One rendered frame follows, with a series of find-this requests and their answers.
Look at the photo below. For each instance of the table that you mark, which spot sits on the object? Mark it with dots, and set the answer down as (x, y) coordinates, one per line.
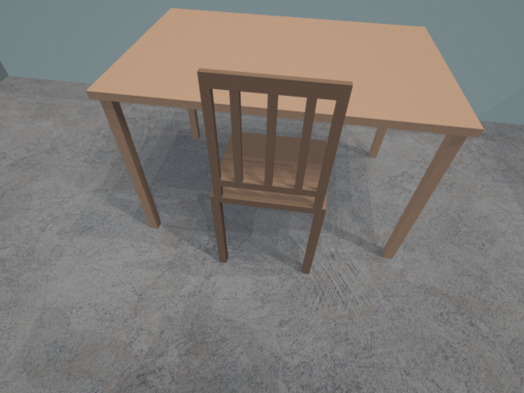
(400, 81)

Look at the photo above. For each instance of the chair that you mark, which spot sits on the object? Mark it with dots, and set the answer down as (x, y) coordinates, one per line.
(266, 170)

